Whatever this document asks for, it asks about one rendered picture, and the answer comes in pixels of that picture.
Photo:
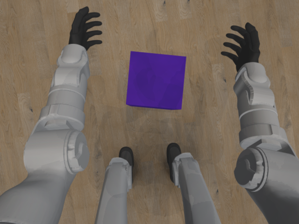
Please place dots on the right robot hand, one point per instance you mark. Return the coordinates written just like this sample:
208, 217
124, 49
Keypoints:
249, 45

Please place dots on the carton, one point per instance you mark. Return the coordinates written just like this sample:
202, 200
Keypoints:
155, 80

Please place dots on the robot left forearm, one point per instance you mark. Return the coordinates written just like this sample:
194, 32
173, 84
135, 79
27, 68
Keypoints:
66, 98

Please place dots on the right robot upper arm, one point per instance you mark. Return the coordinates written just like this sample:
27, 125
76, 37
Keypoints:
271, 178

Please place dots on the left robot shin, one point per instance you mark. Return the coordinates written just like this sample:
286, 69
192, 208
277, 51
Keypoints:
116, 159

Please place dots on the left robot upper arm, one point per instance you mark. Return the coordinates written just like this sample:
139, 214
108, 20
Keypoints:
52, 159

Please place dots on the right robot foot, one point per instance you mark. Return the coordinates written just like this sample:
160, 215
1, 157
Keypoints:
173, 150

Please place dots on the robot right forearm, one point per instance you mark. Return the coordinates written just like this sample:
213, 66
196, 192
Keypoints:
257, 111

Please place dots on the left robot hand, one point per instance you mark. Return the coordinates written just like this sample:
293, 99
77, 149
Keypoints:
79, 34

